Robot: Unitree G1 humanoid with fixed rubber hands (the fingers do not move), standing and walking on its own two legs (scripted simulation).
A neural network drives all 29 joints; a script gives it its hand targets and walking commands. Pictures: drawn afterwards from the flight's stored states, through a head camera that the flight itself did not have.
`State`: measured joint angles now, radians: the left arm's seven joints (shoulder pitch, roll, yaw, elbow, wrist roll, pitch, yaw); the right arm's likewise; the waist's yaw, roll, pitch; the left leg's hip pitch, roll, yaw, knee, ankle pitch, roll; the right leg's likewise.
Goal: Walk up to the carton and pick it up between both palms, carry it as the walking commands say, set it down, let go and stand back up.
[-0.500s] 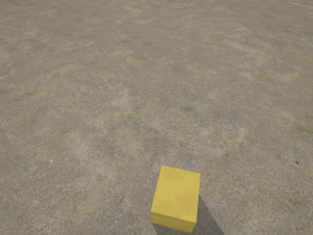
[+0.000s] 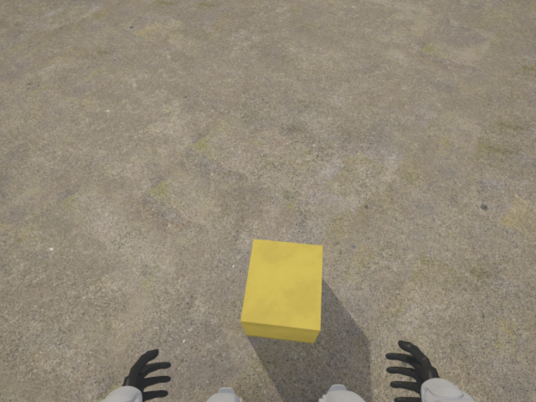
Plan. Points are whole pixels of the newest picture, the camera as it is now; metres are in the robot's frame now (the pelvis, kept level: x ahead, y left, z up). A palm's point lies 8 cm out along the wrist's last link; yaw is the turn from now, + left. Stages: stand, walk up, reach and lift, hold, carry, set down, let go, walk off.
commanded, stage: reach and lift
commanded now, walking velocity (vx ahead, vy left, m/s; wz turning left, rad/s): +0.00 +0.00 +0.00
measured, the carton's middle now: (283, 291) +0.48 +0.00 -0.63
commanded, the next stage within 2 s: none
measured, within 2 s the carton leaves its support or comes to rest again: neither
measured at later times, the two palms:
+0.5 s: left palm (156, 350) +0.22 +0.23 -0.16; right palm (425, 346) +0.23 -0.23 -0.14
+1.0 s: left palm (184, 270) +0.38 +0.21 -0.18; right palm (396, 277) +0.36 -0.21 -0.16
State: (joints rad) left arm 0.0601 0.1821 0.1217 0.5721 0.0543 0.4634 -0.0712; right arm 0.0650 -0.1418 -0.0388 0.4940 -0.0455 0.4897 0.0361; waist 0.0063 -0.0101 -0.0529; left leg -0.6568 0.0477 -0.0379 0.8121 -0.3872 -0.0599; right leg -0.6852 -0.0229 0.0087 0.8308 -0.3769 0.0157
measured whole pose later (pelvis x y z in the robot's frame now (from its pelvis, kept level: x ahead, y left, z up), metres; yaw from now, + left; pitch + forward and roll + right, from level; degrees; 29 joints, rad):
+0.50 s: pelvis -0.05 +0.01 -0.05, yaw +0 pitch +23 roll +0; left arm -0.26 0.19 0.14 0.58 0.01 0.40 -0.05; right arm -0.25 -0.22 -0.17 0.53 0.02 0.39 0.05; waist -0.01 -0.01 -0.06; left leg -1.07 0.03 -0.06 1.07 -0.41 -0.06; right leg -1.08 -0.01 0.03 1.06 -0.38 0.03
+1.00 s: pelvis -0.07 +0.01 -0.07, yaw +0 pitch +37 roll -1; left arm -0.87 0.28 0.20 0.88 0.00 0.27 -0.01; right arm -0.82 -0.21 -0.29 0.79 0.00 0.27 -0.03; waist -0.06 0.00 -0.08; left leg -1.41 0.01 -0.08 1.10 -0.34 -0.06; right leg -1.41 -0.02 0.03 1.08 -0.32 0.05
